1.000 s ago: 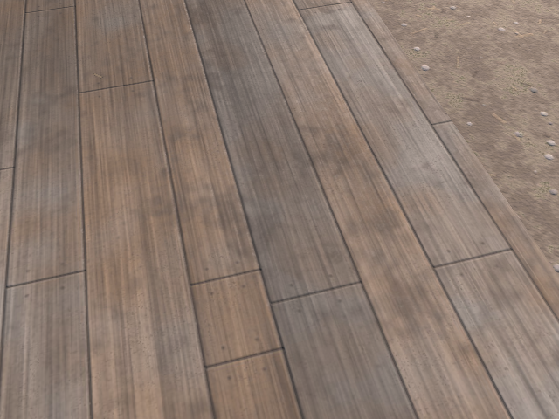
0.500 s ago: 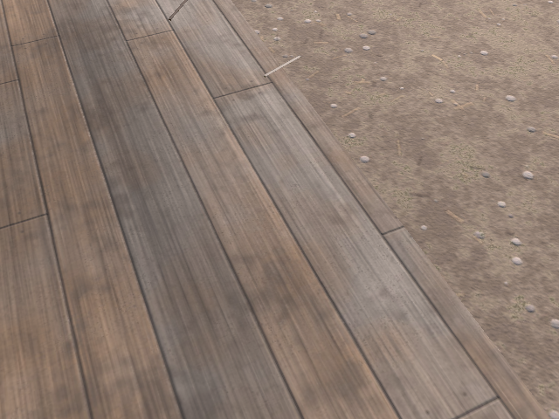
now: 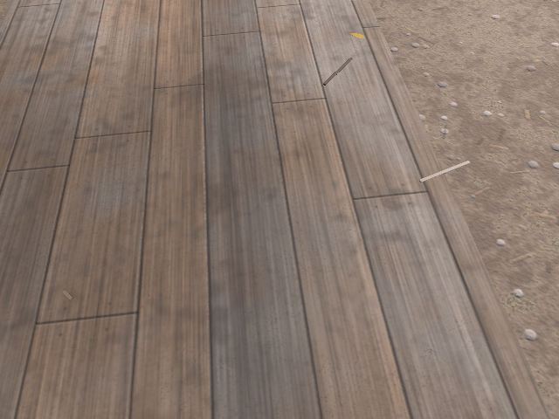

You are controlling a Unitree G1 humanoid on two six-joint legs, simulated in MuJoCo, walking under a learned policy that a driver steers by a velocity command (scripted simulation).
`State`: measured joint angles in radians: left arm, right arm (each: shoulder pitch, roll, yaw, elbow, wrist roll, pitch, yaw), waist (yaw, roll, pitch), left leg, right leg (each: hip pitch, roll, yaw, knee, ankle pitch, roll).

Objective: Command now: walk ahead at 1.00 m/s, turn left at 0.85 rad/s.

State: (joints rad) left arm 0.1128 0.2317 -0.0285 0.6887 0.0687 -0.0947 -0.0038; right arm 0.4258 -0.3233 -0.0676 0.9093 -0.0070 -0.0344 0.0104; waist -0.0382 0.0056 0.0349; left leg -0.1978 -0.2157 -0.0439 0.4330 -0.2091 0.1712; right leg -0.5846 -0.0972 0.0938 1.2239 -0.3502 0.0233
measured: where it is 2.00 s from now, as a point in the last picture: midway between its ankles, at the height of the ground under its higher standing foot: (188, 105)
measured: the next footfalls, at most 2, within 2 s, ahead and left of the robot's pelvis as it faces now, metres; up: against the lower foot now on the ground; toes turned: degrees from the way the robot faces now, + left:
right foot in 0.22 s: +0.44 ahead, -0.17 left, +0.00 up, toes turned +14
left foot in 0.66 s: +0.74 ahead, +0.16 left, +0.00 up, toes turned +29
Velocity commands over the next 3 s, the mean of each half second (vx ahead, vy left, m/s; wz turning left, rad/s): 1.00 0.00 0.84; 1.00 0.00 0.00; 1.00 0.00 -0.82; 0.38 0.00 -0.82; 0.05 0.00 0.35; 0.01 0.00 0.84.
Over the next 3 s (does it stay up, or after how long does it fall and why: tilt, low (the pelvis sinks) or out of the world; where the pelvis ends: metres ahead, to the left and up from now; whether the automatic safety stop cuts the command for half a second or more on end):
stays up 1.77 0.31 0.01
